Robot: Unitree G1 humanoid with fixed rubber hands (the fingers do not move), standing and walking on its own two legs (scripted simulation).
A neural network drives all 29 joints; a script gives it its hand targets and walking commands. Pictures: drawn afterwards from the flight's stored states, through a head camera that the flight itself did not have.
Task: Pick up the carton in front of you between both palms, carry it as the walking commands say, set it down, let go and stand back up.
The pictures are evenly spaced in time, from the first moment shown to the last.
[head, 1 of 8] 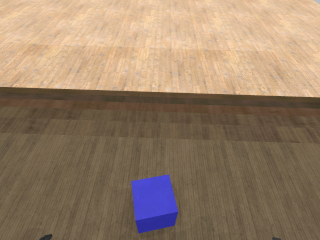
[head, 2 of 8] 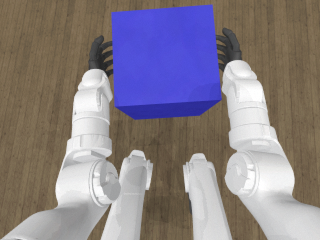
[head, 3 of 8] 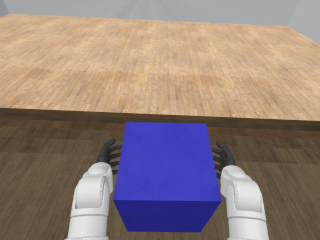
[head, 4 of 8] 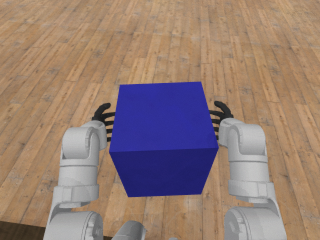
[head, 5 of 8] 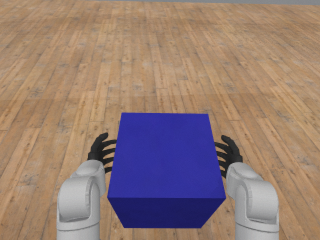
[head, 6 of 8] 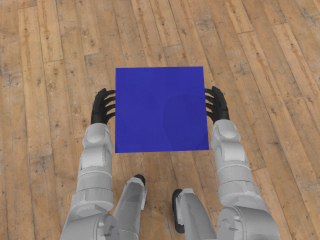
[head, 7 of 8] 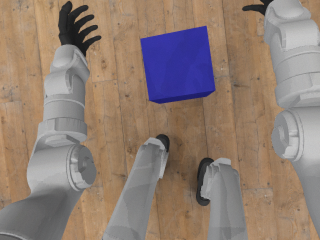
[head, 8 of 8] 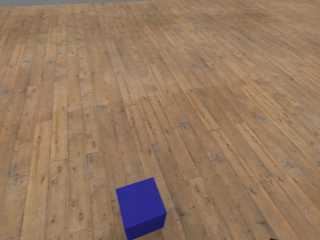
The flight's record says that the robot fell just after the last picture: no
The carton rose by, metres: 0.69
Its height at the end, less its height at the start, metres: -0.95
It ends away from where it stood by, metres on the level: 4.89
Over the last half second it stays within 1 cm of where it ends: yes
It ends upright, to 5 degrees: yes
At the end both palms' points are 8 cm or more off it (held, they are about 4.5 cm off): yes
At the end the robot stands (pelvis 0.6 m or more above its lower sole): yes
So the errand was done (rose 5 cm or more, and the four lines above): yes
